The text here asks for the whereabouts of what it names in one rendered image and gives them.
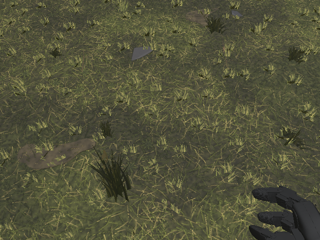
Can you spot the right robot hand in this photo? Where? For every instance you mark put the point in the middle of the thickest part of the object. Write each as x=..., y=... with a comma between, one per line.
x=303, y=223

